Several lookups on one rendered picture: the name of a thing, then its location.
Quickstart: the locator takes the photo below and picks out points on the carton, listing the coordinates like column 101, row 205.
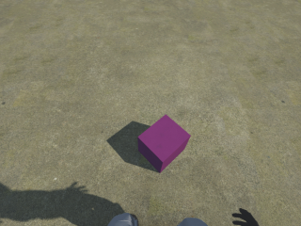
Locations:
column 162, row 142

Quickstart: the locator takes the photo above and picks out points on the right robot hand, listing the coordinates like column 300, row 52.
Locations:
column 250, row 221

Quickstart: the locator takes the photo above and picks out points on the left robot thigh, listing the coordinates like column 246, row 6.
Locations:
column 123, row 220

